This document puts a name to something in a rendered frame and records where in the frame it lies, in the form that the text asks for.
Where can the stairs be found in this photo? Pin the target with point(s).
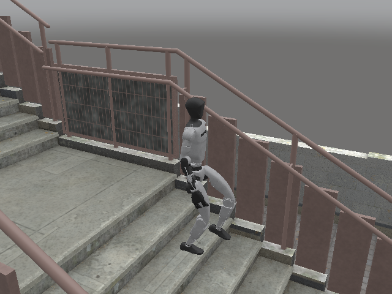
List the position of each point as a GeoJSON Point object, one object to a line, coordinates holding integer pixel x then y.
{"type": "Point", "coordinates": [20, 135]}
{"type": "Point", "coordinates": [160, 269]}

